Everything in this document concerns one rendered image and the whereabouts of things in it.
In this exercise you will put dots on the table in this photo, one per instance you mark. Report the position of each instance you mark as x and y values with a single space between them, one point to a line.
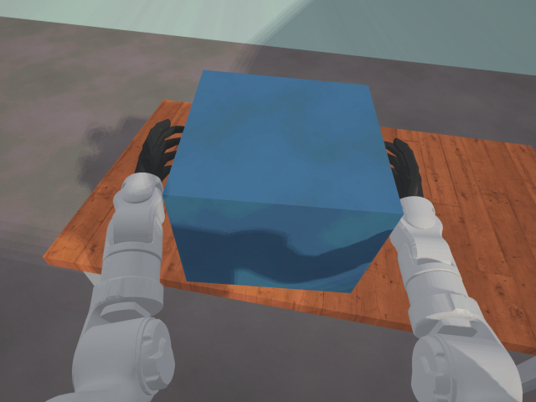
483 192

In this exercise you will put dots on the robot right hand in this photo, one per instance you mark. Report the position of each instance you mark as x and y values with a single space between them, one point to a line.
406 170

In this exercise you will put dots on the robot left forearm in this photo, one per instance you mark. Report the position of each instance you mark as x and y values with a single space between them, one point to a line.
130 285

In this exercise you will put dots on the robot left hand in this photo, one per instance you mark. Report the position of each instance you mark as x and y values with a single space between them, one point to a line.
153 158

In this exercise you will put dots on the left robot upper arm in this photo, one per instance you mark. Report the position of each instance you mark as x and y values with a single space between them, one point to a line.
126 361

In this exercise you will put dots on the robot right forearm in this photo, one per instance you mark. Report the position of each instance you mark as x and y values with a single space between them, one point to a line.
438 299

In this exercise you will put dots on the right robot upper arm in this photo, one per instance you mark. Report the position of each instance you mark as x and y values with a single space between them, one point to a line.
451 368

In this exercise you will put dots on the carton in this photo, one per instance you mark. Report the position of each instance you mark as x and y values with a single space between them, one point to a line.
280 182

